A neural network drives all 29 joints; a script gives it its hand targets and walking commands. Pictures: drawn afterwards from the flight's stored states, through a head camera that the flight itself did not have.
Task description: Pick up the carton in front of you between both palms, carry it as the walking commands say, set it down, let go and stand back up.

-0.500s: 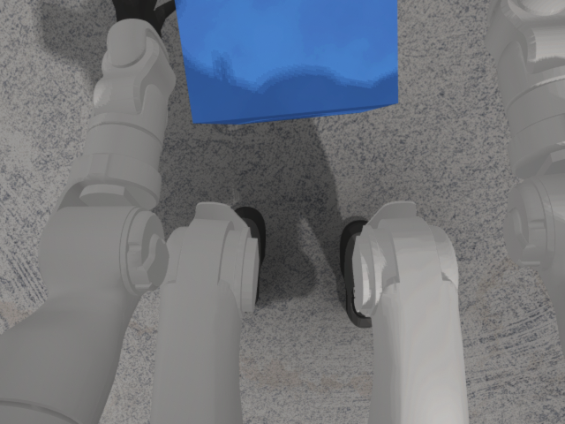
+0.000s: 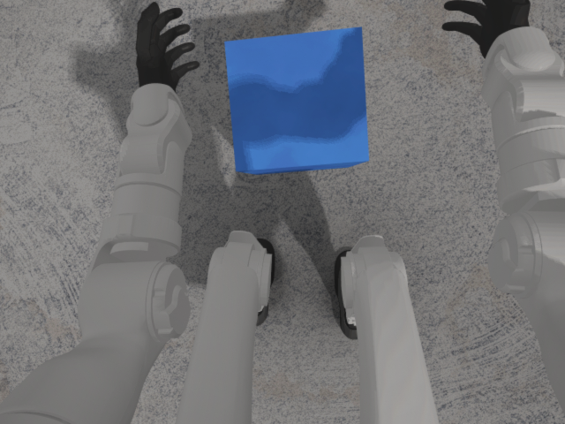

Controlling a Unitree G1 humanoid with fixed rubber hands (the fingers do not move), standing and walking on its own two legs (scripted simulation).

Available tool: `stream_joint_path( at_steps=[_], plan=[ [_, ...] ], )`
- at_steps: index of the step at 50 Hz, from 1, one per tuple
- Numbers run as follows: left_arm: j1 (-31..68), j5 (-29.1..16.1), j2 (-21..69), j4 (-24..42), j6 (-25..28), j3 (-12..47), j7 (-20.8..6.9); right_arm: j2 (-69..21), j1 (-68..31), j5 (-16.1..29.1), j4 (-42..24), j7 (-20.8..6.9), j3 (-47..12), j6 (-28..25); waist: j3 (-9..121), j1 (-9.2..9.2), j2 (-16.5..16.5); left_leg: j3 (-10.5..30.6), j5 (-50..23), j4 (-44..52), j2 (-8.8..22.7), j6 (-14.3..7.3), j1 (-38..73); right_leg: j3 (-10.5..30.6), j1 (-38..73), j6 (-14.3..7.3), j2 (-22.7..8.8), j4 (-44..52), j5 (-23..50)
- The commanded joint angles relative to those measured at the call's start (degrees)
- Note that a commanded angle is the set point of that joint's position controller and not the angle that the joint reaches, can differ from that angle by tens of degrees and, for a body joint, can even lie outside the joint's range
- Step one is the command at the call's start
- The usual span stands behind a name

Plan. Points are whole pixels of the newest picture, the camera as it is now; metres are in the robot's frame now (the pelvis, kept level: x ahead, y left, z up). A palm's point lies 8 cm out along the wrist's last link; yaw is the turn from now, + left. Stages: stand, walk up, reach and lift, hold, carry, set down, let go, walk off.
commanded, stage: set down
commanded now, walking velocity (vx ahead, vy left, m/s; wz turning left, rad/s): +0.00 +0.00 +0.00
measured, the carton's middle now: (298, 116) +0.50 +0.01 -0.37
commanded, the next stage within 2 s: let go in 0.42 s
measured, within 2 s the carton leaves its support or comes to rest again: neither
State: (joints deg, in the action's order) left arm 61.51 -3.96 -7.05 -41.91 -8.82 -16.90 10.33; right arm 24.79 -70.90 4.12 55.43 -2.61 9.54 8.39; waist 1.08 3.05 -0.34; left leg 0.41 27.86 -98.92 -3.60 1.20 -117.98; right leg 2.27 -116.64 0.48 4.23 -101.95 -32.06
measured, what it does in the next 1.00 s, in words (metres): rises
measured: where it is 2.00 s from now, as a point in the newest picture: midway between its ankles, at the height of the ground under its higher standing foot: (304, 302)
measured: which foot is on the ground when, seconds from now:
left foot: down 0.00-1.00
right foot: down 0.00-1.00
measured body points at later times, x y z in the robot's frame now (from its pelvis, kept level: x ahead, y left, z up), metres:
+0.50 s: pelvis +0.02 -0.01 +0.14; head +0.32 -0.02 +0.48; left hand +0.50 +0.19 +0.03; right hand +0.55 -0.22 +0.03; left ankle +0.11 +0.11 -0.46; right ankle +0.08 -0.11 -0.46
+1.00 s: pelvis +0.09 +0.01 +0.24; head +0.26 +0.00 +0.66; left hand +0.37 +0.23 +0.14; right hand +0.40 -0.23 +0.14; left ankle +0.10 +0.11 -0.46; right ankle +0.08 -0.11 -0.46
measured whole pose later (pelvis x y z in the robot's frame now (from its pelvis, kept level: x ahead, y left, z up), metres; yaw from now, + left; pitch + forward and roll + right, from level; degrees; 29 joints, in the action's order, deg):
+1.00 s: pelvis +0.09 +0.01 +0.24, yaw -2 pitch +26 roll +0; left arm 9.1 0.4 -9.9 -31.6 -1.1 -6.4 -2.1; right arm 12.4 -15.2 -1.9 36.2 -1.4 9.5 0.8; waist 4.1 2.5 -1.2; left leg 1.9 16.4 -41.1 -2.5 -1.0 -50.1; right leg 4.5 -48.3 0.5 2.6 -41.4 -18.5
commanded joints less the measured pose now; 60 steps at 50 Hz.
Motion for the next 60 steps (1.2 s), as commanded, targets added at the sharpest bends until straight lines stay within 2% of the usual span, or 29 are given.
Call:
stream_joint_path(
  at_steps=[1,4,5,6,10,12,15,19,20,22,27,32,34,36,39,43,44,45,46,47,48,49,52,53,55,56,57,59,60],
  plan=[
    [8.8,0.0,-4.7,10.8,-0.2,0.3,-0.2,7.7,-13.1,-1.1,-8.5,-0.5,2.4,0.2,65.4,-0.36,5.0,-5.3,-19.8,13.3,-1.3,2.9,43.1,-4.1,38.4,0.7,0.3,17.4,21.3],
    [7.6,0.4,-4.7,10.5,0.0,-0.2,-0.7,6.9,-11.7,-1.5,-8.1,-1.0,2.8,-0.1,63.4,-0.60,5.4,-4.7,-20.6,16.2,-1.1,2.7,44.3,-3.6,39.6,0.9,0.1,20.7,22.3],
    [6.9,0.7,-4.3,9.6,0.0,0.0,-0.8,7.2,-11.6,-1.7,-7.4,-1.1,3.1,-0.3,62.2,-0.31,4.3,-4.7,-20.4,17.4,-0.9,2.9,45.0,-3.3,40.2,0.8,0.1,22.0,22.3],
    [6.7,0.9,-4.6,9.7,0.3,-0.8,-1.0,6.3,-11.0,-1.8,-7.5,-1.1,2.6,-0.4,60.8,-0.26,5.9,-4.8,-20.6,18.4,-0.9,2.8,44.0,-3.1,41.2,0.9,0.0,23.4,22.8],
    [4.3,2.1,-3.8,7.2,0.6,-1.4,-1.9,5.2,-9.8,-2.9,-5.1,-1.5,3.6,-0.9,58.6,0.42,6.0,-4.2,-21.6,23.4,-0.7,2.6,44.7,-2.3,45.5,1.0,-0.2,27.3,25.1],
    [4.0,2.3,-3.6,7.3,1.0,-1.8,-2.3,5.1,-9.1,-3.8,-5.4,-1.7,4.2,-1.3,58.8,-0.35,6.3,-4.4,-21.7,24.9,-0.7,2.6,45.4,-1.9,48.0,0.8,-0.3,29.5,25.8],
    [2.9,3.3,-3.3,7.3,1.2,-2.6,-2.8,4.0,-8.6,-4.3,-5.6,-1.8,4.2,-1.6,59.1,0.42,6.7,-4.1,-23.2,28.6,-0.4,2.5,48.7,-1.8,51.5,1.0,-0.3,32.8,27.6],
    [0.0,4.1,-1.9,7.2,1.3,-2.5,-3.3,3.6,-5.7,-5.1,-4.7,-2.1,5.1,-1.8,58.4,0.23,5.0,-4.0,-25.2,33.0,-0.1,2.7,53.7,-1.5,55.2,0.8,-0.3,37.6,29.7],
    [0.5,4.6,-3.0,7.8,1.6,-3.9,-3.5,3.0,-6.0,-5.4,-5.8,-2.2,5.1,-1.9,58.4,0.69,7.1,-3.6,-25.5,34.1,-0.3,2.3,53.1,-1.3,56.4,0.9,-0.3,37.9,30.3],
    [-0.8,5.3,-2.8,8.4,2.0,-3.0,-3.9,2.2,-4.3,-6.0,-6.1,-2.1,5.9,-2.3,57.7,0.49,5.7,-3.5,-26.5,36.0,-0.1,2.3,55.7,-1.3,57.4,0.8,-0.4,40.2,31.2],
    [-11.2,8.0,-3.6,8.7,3.0,-1.9,-6.0,-1.0,7.6,-10.0,-9.4,-0.5,7.8,-2.9,60.2,-1.47,6.2,-4.0,-28.9,40.8,-0.4,1.8,61.2,-0.6,68.7,1.3,-0.7,45.6,37.8],
    [-22.7,9.6,-5.5,11.9,4.6,2.8,-9.3,-4.3,20.5,-10.1,-18.3,2.1,6.5,-4.1,54.7,-0.92,3.4,-3.2,-28.3,45.4,0.0,0.6,69.1,-0.2,73.3,1.5,-1.0,51.2,36.1],
    [-25.3,9.4,-6.5,13.4,5.2,3.8,-10.3,-5.0,24.2,-8.7,-19.9,2.5,5.2,-4.5,50.9,0.24,1.9,-2.5,-28.3,47.7,0.3,0.2,72.6,0.3,73.2,1.2,-1.5,53.8,33.9],
    [-29.0,8.6,-7.3,15.2,5.8,5.0,-10.9,-5.7,27.3,-7.2,-23.5,2.5,3.6,-5.1,49.0,0.64,2.6,-1.9,-28.3,50.0,0.8,0.0,76.5,0.0,75.5,1.1,-1.6,55.8,32.7],
    [-36.0,7.4,-6.7,14.5,6.5,7.4,-11.5,-5.7,35.7,-6.6,-23.1,2.1,3.0,-6.3,43.0,-0.58,1.5,-0.5,-29.1,53.2,1.5,0.0,82.3,-0.5,74.9,0.8,-1.8,58.6,30.8],
    [-45.6,5.5,-6.3,13.9,7.7,8.6,-12.1,-6.6,45.8,-6.2,-23.0,1.3,1.9,-7.7,36.7,-0.39,1.6,0.7,-30.9,56.7,1.9,0.0,88.6,-0.3,77.8,0.5,-1.7,61.8,30.1],
    [-47.1,4.7,-6.5,14.6,8.0,9.1,-12.3,-6.9,47.9,-6.5,-23.7,1.2,1.6,-8.1,35.4,-1.10,2.8,1.0,-31.7,57.2,1.9,-0.2,89.8,-0.4,78.9,0.4,-1.8,62.5,30.2],
    [-50.0,4.7,-6.7,14.6,8.5,9.2,-12.4,-7.0,50.3,-6.3,-24.5,1.2,1.6,-8.5,34.3,-0.81,1.5,1.2,-33.4,58.1,2.0,0.0,91.4,-0.2,80.0,0.4,-1.6,63.0,31.5],
    [-51.6,4.1,-6.5,14.9,8.8,10.1,-12.5,-7.5,52.5,-5.9,-24.4,1.2,1.1,-8.8,33.3,-1.59,1.4,1.5,-35.1,59.0,2.1,-0.1,93.1,-0.2,81.3,0.4,-1.6,63.9,32.8],
    [-53.6,3.9,-7.4,15.2,9.2,9.7,-12.6,-7.7,54.6,-5.6,-25.0,1.3,0.5,-9.0,32.9,-0.95,1.7,1.9,-36.9,59.6,2.1,-0.2,94.7,0.1,82.4,0.5,-1.6,64.6,33.7],
    [-56.1,3.0,-7.2,16.4,9.5,10.9,-12.7,-7.8,58.2,-5.6,-25.8,1.3,-0.3,-9.4,32.9,-1.80,2.1,2.1,-38.1,60.2,2.0,-0.2,98.0,0.1,84.0,0.6,-1.7,65.3,34.6],
    [-58.0,3.5,-7.8,16.5,9.6,10.7,-12.7,-7.8,60.3,-5.1,-25.7,1.2,-0.4,-9.7,30.8,-1.73,0.2,2.2,-38.6,61.3,2.1,0.1,99.8,0.2,84.6,0.3,-1.7,66.5,34.0],
    [-64.5,3.0,-8.1,17.6,10.1,11.0,-12.7,-7.8,65.9,-5.0,-27.4,0.8,-1.2,-10.1,25.5,-1.30,-0.6,3.0,-41.4,64.5,2.0,0.4,104.7,0.0,87.7,0.1,-1.6,69.4,33.8],
    [-66.4,2.5,-7.7,18.6,10.2,12.1,-12.6,-7.2,68.4,-5.1,-28.1,0.7,-1.2,-10.3,23.5,-2.31,-0.4,2.9,-42.5,65.6,2.0,0.6,106.6,-0.2,88.3,0.0,-1.7,70.6,34.6],
    [-69.5,2.1,-8.2,19.5,10.4,12.8,-12.6,-8.2,72.3,-4.2,-29.0,0.7,-2.7,-10.6,21.2,-1.74,-1.4,3.1,-44.1,67.4,2.0,0.9,110.0,-0.1,91.2,-0.1,-1.9,72.7,35.4],
    [-70.4,1.9,-8.9,20.6,10.6,12.5,-12.7,-7.5,74.2,-4.8,-29.9,0.7,-2.7,-10.7,20.7,-2.08,0.3,3.0,-43.6,68.6,1.9,0.9,111.4,-0.1,94.1,0.0,-2.0,73.7,36.3],
    [-72.0,1.8,-8.9,21.0,10.7,12.9,-12.8,-7.6,75.2,-4.6,-30.7,0.6,-3.1,-10.8,18.6,-1.48,-0.2,3.0,-44.4,69.8,1.9,1.0,112.5,-0.1,95.4,0.0,-1.9,74.7,36.8],
    [-73.2,1.5,-9.3,21.7,10.5,13.5,-13.2,-7.2,78.0,-4.7,-31.5,0.5,-3.4,-10.6,14.5,-2.29,-0.2,2.4,-42.8,71.7,1.7,1.3,113.0,0.1,98.4,0.2,-2.0,76.5,36.7],
    [-72.9,1.2,-9.1,22.1,10.2,14.0,-13.4,-7.7,78.5,-4.6,-32.7,0.5,-4.0,-10.3,12.5,-2.64,2.0,2.1,-39.9,73.2,1.5,0.9,113.0,-0.2,100.3,0.4,-2.0,77.5,36.5]
  ],
)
